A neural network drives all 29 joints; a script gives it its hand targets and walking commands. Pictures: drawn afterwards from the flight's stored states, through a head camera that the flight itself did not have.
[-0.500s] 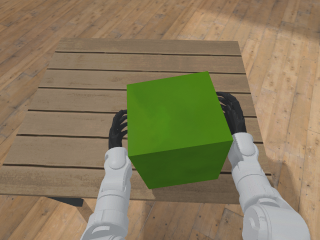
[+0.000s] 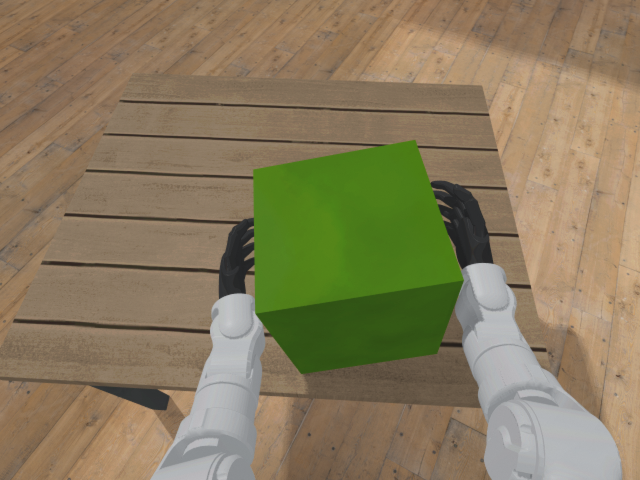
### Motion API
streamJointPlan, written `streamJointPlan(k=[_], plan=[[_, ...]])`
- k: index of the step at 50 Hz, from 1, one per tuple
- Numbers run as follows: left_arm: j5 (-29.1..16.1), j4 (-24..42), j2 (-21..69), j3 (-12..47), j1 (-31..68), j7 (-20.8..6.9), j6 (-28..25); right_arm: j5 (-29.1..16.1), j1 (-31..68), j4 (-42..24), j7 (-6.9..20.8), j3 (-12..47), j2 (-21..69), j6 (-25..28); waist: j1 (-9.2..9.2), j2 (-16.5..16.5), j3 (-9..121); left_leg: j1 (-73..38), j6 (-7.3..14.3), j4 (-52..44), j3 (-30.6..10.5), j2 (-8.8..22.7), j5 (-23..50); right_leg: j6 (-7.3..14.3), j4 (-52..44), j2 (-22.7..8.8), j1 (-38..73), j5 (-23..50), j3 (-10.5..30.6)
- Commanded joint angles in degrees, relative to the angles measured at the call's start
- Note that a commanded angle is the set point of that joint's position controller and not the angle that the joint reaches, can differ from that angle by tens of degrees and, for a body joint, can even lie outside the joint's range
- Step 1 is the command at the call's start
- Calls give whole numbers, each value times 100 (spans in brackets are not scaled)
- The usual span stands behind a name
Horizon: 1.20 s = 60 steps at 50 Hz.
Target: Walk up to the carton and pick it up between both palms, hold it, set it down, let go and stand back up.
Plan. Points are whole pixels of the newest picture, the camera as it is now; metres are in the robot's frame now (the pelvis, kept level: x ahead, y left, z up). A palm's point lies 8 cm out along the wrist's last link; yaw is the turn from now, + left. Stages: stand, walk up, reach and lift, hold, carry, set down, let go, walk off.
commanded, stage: set down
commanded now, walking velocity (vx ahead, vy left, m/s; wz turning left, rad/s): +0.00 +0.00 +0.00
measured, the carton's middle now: (352, 269) +0.41 +0.00 -0.04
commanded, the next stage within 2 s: none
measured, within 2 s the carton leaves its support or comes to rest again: rests again in 1.34 s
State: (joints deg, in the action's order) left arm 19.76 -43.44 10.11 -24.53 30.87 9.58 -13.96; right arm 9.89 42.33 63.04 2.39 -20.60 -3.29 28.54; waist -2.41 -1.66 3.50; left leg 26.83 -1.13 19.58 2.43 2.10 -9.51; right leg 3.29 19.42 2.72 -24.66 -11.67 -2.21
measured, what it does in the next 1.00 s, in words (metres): stands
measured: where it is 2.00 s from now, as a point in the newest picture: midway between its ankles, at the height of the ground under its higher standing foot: outside the picture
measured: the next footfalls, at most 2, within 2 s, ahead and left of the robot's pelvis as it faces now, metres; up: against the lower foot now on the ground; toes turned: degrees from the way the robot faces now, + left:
none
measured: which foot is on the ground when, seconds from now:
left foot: down 0.00-1.00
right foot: down 0.00-1.00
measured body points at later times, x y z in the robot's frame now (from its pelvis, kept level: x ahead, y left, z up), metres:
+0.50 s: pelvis +0.00 +0.00 +0.00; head +0.11 +0.01 +0.44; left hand +0.38 +0.16 -0.01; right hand +0.43 -0.14 +0.02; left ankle -0.02 +0.13 -0.74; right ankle -0.05 -0.08 -0.74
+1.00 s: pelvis +0.00 +0.00 +0.00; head +0.11 +0.01 +0.44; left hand +0.38 +0.16 -0.01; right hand +0.43 -0.14 +0.02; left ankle -0.02 +0.13 -0.74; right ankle -0.05 -0.08 -0.74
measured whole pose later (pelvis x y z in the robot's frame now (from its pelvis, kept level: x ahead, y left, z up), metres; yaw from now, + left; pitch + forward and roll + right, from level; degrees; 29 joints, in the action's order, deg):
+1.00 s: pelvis +0.00 +0.00 +0.00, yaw +0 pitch +17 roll +0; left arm 23.8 -45.2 11.2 -28.2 31.6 9.1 -17.5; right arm 14.1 42.4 64.1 2.7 -25.0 -2.6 29.4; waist -2.4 -1.7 3.5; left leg 27.0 -1.1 19.6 2.4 2.1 -9.5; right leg 3.3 19.4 2.7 -24.9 -11.7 -2.2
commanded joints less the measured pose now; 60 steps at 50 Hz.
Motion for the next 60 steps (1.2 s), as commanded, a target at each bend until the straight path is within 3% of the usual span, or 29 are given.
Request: streamJointPlan(k=[1,2,4,6,10,12,15,16,17,18,19,22,24,26,28,35,37,38,40,41,44,47,48,49,53,54,57,59,60], plan=[[233,-166,2617,1530,2430,-569,-423,1028,2109,863,564,849,2722,-237,-185,243,3285,-1183,70,443,180,110,2767,-205,275,-250,820,3328,-36],[298,-217,2563,1471,2584,-571,-406,1120,2099,852,571,779,2654,-229,-92,182,3413,-1209,73,387,139,129,2562,-179,257,-259,828,3180,-53],[428,-230,2479,1234,2702,-563,-464,1084,2059,978,567,914,2799,-299,-368,234,3153,-778,114,382,254,60,2492,-189,342,-341,1131,3392,117],[427,-314,2541,1185,2413,-595,-396,1142,1956,964,560,750,2755,-342,-181,200,2950,-992,91,343,247,57,2500,-235,306,-282,1029,3324,36],[374,-202,2474,1197,2511,-599,-507,1124,1987,894,577,780,2775,-308,-220,70,3092,-891,147,261,278,33,2110,-260,295,-299,1164,3129,58],[486,-502,2528,1045,2305,-630,-497,1208,2032,810,579,829,2870,-253,-341,79,2953,-939,121,386,272,48,2573,-234,293,-266,1047,3329,44],[506,-441,2566,1036,2239,-643,-508,1298,1904,1018,560,727,2768,-253,-237,44,2795,-699,145,326,294,7,2306,-231,332,-284,1128,3334,52],[468,-435,2463,995,2304,-613,-529,1174,1930,860,587,728,2780,-255,-358,137,2977,-697,152,329,317,25,2313,-216,387,-279,1077,3280,55],[498,-441,2486,914,2216,-651,-566,1185,1851,974,559,733,2817,-279,-240,-79,2913,-756,182,294,259,36,2199,-267,366,-308,1287,3469,99],[552,-456,2438,840,2326,-615,-594,1224,1933,949,562,783,2795,-262,-421,-28,2795,-539,180,298,337,1,2238,-238,379,-300,1333,3394,137],[510,-624,2389,874,2280,-651,-589,1268,1807,1063,548,667,2825,-285,-225,-40,2641,-421,204,297,320,-7,2079,-244,378,-350,1269,3426,117],[482,-537,2374,918,2247,-667,-604,1289,1868,720,541,693,2835,-173,-218,-1,2837,-510,184,282,336,-33,2060,-260,420,-285,1301,3433,98],[636,-516,2528,887,2041,-638,-611,1313,1786,978,556,672,2780,-199,-254,2,2807,-755,118,306,316,-3,2341,-232,336,-246,1121,3267,-13],[626,-472,2458,876,2158,-668,-559,1388,1661,1326,529,473,2772,-304,-96,121,2514,-770,163,275,247,12,2154,-223,287,-322,1005,3027,38],[633,-604,2304,701,2056,-702,-609,1295,1770,970,579,736,2744,-225,-347,49,2543,-591,228,294,309,-24,2222,-219,358,-347,1098,3280,133],[709,-595,2394,674,2042,-673,-607,1475,1790,1040,557,494,2641,-219,-167,-71,2651,-721,156,322,287,16,2313,-216,310,-297,983,3105,62],[663,-496,2354,731,2160,-606,-628,1358,1741,1043,619,460,2666,-262,-315,134,2649,-812,133,319,262,37,2389,-186,298,-269,804,2780,23],[668,-491,2303,699,2066,-610,-639,1383,1693,1187,624,443,2586,-268,-243,-52,2589,-912,183,380,289,33,2393,-196,300,-272,803,2909,45],[643,-553,2409,702,1917,-643,-655,1315,1834,864,594,694,2726,-147,-391,-36,2718,-583,184,410,297,20,2432,-187,403,-294,976,3224,69],[663,-584,2193,616,1998,-644,-646,1444,1754,1002,597,476,2597,-194,-201,-66,2607,-396,238,316,281,-11,2032,-229,374,-375,1051,3017,121],[723,-671,2446,599,2016,-650,-719,1448,1873,916,597,548,2678,-156,-351,-60,2742,-609,162,366,344,-2,2379,-217,356,-260,908,3029,52],[695,-514,2334,600,1903,-647,-714,1464,1679,970,612,549,2655,-165,-246,-304,2626,-569,236,397,286,21,2152,-245,411,-272,839,3020,86],[796,-542,2912,711,1938,-689,-734,1509,1655,1005,622,600,3318,-159,-186,-70,2477,-592,218,371,310,-19,2179,-254,401,-298,844,3129,20],[757,-696,2527,763,1906,-626,-686,1532,1690,1118,592,369,2707,-93,-120,128,2646,-802,114,411,314,-15,2457,-219,355,-239,706,2980,-41],[825,-674,2590,644,1811,-651,-731,1652,1665,1107,582,353,2977,-87,-195,71,2468,-732,189,435,271,-6,2431,-212,335,-272,626,2938,-2],[830,-639,2346,506,1846,-625,-723,1464,1598,1264,634,544,2791,-155,-409,-52,2453,-564,243,436,336,-5,2425,-202,382,-293,813,2908,86],[867,-640,2433,536,1723,-646,-700,1620,1555,1100,574,312,2683,-155,-200,-61,2344,-662,235,376,248,33,2174,-218,345,-288,681,2764,32],[744,-579,2138,558,1859,-548,-682,1424,1437,1204,553,269,2289,-194,-185,9,2620,-817,191,409,278,30,2273,-197,318,-249,538,2723,-5],[886,-653,2099,346,1658,-529,-669,1426,1509,1134,551,276,2321,-184,-339,-75,2379,-858,253,411,249,27,2361,-204,306,-258,464,2709,29]])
